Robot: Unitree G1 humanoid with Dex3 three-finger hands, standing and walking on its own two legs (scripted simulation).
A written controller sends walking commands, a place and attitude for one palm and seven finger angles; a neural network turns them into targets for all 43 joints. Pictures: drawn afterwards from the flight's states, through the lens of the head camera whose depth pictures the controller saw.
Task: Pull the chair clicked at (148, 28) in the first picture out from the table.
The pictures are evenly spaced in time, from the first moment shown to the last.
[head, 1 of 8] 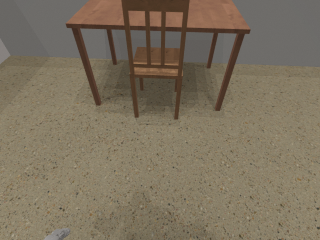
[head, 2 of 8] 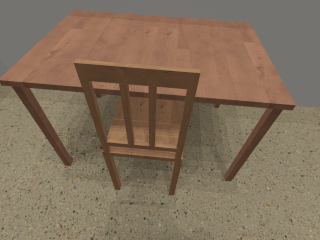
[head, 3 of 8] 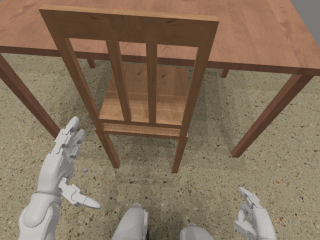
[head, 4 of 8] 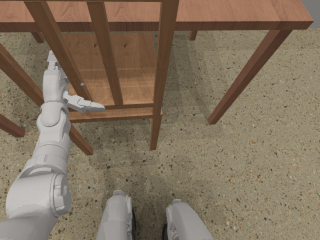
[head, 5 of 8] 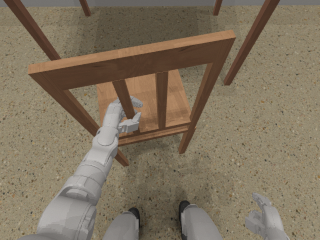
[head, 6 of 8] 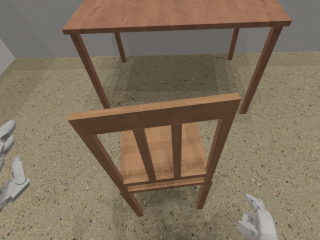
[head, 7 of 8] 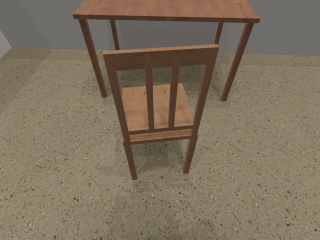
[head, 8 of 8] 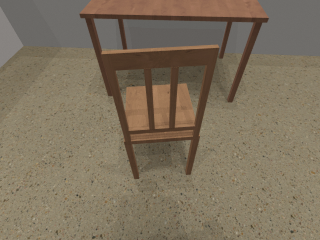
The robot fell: no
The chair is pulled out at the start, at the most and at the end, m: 0.00 0.63 0.63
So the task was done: yes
